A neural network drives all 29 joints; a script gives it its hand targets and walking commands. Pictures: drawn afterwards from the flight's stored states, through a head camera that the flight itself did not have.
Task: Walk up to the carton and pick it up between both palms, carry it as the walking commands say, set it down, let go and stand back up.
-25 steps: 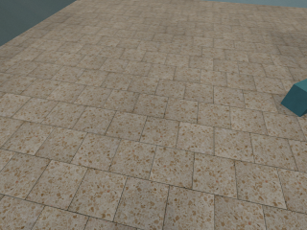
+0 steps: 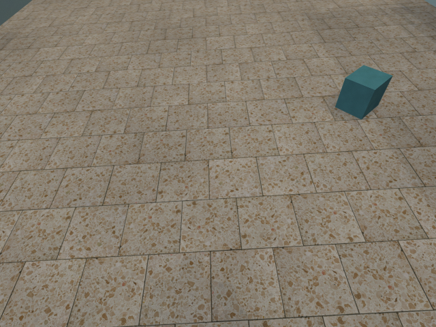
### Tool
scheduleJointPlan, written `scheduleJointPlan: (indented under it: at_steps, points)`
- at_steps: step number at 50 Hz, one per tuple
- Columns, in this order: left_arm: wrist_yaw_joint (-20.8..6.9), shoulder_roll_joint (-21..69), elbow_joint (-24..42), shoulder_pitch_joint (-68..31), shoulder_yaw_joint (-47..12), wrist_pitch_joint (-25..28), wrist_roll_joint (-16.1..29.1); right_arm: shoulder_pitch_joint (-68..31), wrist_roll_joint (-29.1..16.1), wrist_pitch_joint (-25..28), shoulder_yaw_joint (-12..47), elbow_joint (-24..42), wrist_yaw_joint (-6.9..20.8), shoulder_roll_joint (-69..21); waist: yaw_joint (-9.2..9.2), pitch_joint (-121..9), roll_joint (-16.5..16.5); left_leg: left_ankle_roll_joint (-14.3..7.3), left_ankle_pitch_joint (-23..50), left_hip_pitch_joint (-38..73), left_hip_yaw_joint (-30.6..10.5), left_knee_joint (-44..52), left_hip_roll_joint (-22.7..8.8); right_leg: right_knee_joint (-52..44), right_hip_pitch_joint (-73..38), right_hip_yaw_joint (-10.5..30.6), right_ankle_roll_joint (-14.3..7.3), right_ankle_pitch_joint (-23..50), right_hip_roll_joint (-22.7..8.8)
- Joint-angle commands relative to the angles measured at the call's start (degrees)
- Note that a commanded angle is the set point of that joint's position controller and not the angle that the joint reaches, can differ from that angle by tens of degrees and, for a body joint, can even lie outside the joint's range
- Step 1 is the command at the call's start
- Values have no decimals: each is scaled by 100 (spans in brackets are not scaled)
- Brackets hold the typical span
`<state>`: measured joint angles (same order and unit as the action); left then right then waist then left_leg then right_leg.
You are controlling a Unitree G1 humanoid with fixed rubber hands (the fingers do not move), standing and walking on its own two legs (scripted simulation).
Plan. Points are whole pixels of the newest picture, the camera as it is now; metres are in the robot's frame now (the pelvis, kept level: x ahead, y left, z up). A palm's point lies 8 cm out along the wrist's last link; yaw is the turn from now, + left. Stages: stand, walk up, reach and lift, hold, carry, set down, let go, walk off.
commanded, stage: walk up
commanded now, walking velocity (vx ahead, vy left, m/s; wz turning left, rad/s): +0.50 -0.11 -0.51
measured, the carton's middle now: (362, 92) +1.71 -0.96 -0.64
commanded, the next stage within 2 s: none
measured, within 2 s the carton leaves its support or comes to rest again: neither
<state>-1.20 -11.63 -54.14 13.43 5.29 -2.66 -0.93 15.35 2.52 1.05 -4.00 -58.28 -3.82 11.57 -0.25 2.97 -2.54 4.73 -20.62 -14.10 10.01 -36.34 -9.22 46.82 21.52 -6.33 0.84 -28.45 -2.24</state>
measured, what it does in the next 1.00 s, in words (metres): walks ahead, turning right: left foot, then right foot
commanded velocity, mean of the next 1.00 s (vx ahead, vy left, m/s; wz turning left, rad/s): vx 0.51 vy -0.04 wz -0.37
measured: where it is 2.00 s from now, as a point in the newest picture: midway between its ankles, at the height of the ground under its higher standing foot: (326, 182)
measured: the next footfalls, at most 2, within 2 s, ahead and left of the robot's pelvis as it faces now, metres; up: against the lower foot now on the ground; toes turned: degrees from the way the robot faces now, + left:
left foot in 0.62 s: +0.42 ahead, -0.10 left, +0.00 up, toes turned -10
right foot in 0.96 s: +0.61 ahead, -0.49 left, +0.00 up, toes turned -28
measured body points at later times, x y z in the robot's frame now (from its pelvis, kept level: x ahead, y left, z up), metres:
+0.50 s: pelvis +0.20 -0.12 +0.01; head +0.22 -0.17 +0.45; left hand +0.07 +0.09 -0.11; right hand +0.35 -0.38 -0.13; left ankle +0.35 -0.02 -0.65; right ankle +0.00 -0.08 -0.72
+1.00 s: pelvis +0.50 -0.33 -0.01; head +0.52 -0.36 +0.44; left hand +0.78 -0.20 -0.10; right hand +0.27 -0.47 -0.15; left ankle +0.40 -0.10 -0.68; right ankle +0.57 -0.47 -0.72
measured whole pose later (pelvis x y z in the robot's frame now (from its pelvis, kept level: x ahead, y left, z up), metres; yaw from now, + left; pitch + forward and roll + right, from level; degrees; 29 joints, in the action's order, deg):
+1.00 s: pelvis +0.50 -0.33 -0.01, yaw -22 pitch +1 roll +2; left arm -1.8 -13.2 -51.6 -1.2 3.7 4.4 -2.5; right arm 31.6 0.6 4.8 -2.1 -66.0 0.9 10.6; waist -6.4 2.5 -1.3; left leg 3.4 -29.3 -7.4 6.1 -49.5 -8.7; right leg 37.5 31.0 -5.6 -3.0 -6.9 -3.8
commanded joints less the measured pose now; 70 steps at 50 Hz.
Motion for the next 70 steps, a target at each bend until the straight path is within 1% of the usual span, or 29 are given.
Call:
scheduleJointPlan:
  at_steps: [1,2,3,6,8,14,22,23,24,27,28,30,31,32,33,36,39,42,46,47,48,49,50,53,56,61,63,66,70]
  points:
    - [-381,-25,46,1763,13,54,-68,-1311,24,-33,-167,675,141,918,1231,62,-337,-437,-2557,-2855,-525,736,-779,-1158,-2874,-281,-201,599,88]
    - [-299,-484,-379,2409,153,214,-65,-1272,24,-5,-117,918,174,593,1654,-183,2585,-228,-2061,-3709,310,-2445,272,-2310,-3139,1303,-476,-659,-514]
    - [-125,-699,-293,2119,68,293,-2,-1491,-57,76,67,1406,261,173,1355,-233,3340,-423,-1411,-4407,-559,-3745,498,-3362,-2677,3514,-843,-1569,-1367]
    - [138,-706,-154,1158,-71,508,40,-1385,-41,310,-9,1068,533,439,476,21,350,-437,144,-4009,-1042,-3840,-309,-3809,-1803,3797,-1326,-1159,-1782]
    - [159,-780,-139,814,-85,677,105,-1050,24,210,-106,817,587,720,201,-21,-171,-291,779,-3899,-945,-3708,-235,-3684,-2054,3269,-1065,206,-1427]
    - [83,-330,-722,1879,-302,704,133,-1116,-87,-13,-71,802,536,484,348,494,1123,-177,1275,-3392,-515,-3250,322,-3422,-2084,1830,-100,3576,-612]
    - [278,-56,-1087,2839,-425,786,34,-2465,-178,41,70,1162,489,450,502,585,729,-275,1183,-3531,-172,-2033,791,-3120,-3407,2011,-417,7393,-856]
    - [301,-46,-1116,3013,-435,753,64,-2363,-196,63,92,1095,462,362,542,555,1183,-306,1061,-3167,1,-2013,926,-2952,-3219,1718,-130,8096,-619]
    - [303,-56,-1122,2817,-442,795,-10,-2474,-212,87,132,1179,475,344,447,532,1211,-381,1286,-2995,-16,-1535,906,-2975,-3142,1580,-422,7952,-723]
    - [395,-316,-914,2336,-345,845,13,-2124,-204,68,103,994,330,400,40,311,904,-655,891,-862,503,-604,1538,-2358,-2399,1378,-256,10563,-679]
    - [411,-359,-909,2199,-306,845,15,-1606,-221,67,95,827,265,409,-184,342,1428,-726,756,-197,562,-600,1631,-1717,-1985,1319,-316,10976,-667]
    - [353,-342,-797,1703,-243,902,108,554,-178,237,-71,274,191,709,-1278,-667,1136,-1236,1152,2770,-771,459,537,805,-257,1472,-237,8102,-437]
    - [341,-163,-501,1610,-233,943,168,1676,-42,313,-180,41,147,1180,-1501,-1609,-390,-2148,2344,3996,-3376,804,-1634,3815,927,1250,-36,1840,530]
    - [303,-124,-490,1594,-132,844,114,1772,-89,302,-109,-219,171,971,-1033,-1474,-320,-2590,2447,3659,-4373,1356,-1927,4582,1697,1513,-177,451,624]
    - [289,-113,-447,1549,-43,818,102,1205,-63,349,-147,-132,199,921,-761,-1210,-650,-2511,2083,2915,-4614,1599,-1906,4828,1845,1646,-198,937,349]
    - [92,181,-449,1005,10,668,-105,389,-8,472,231,-57,202,13,-175,46,989,-1760,1945,659,-3022,1884,-1484,4252,1685,1444,-157,1062,-256]
    - [-20,320,-109,665,-28,383,-134,420,-35,670,325,-157,235,66,228,560,542,-1385,1654,-602,-2133,2338,-1322,2578,1275,1424,-68,925,-571]
    - [-128,280,212,-417,-188,418,-130,425,61,693,170,-102,360,684,21,749,-250,-869,1827,-950,-556,2540,-494,-278,26,180,6,1637,-215]
    - [-140,-25,92,-297,-188,496,-151,1229,-155,602,16,-420,453,1004,103,-158,-789,-802,4490,-204,-76,969,-561,-1098,-1226,-617,-229,1926,394]
    - [-102,-283,-54,213,-100,581,-85,1077,-161,576,-41,-238,454,1166,425,-807,-510,-605,4785,-253,241,-218,-221,-1579,-2063,-509,-463,2128,446]
    - [-8,-836,-311,1186,62,671,-212,975,-248,595,5,-93,458,918,936,-1324,86,-355,3038,-1346,240,-1803,77,-1729,-3442,684,-819,1884,-519]
    - [29,-1745,-291,1915,177,709,-182,1396,-305,498,42,-19,454,586,963,-2616,990,-323,-1375,-2083,-153,-3752,591,-2404,-4309,3763,-1143,1469,-2770]
    - [72,-1691,-388,2022,251,665,-138,1446,-301,466,47,-34,369,351,872,-2459,693,-376,-846,-2553,-1045,-4542,481,-2939,-4164,4497,-1465,2099,-2955]
    - [64,-876,-249,435,-57,781,-123,987,-198,407,90,3,386,187,382,-318,911,-386,47,-2496,-906,-4028,-51,-3119,-1778,2532,-1043,2803,-1971]
    - [14,-603,-212,213,-115,800,-29,1449,-84,164,58,-184,498,8,-55,-423,1007,-370,628,-1785,-810,-3172,-2,-3437,-953,1593,-708,2074,-1225]
    - [66,-268,-409,1114,-226,842,32,254,-14,-29,-65,334,579,272,193,63,621,-148,1300,-2658,-679,-2206,-4,-3794,-1537,1528,-831,2747,-1358]
    - [80,-470,-451,1224,-182,886,22,70,-48,-17,-19,405,589,182,140,145,1346,-220,1609,-2706,-685,-1951,112,-3878,-1599,1395,-685,2330,-1277]
    - [150,-655,-479,1327,-140,910,-20,-1270,-9,40,-63,836,689,423,340,402,833,-153,1892,-3041,-687,-1556,151,-4027,-1875,1648,-848,2617,-1544]
    - [163,-224,-689,2057,-143,921,-112,-1695,-102,19,-4,1064,725,185,453,613,1267,-296,1805,-2978,-614,-629,323,-3776,-2403,1226,-637,3573,-1356]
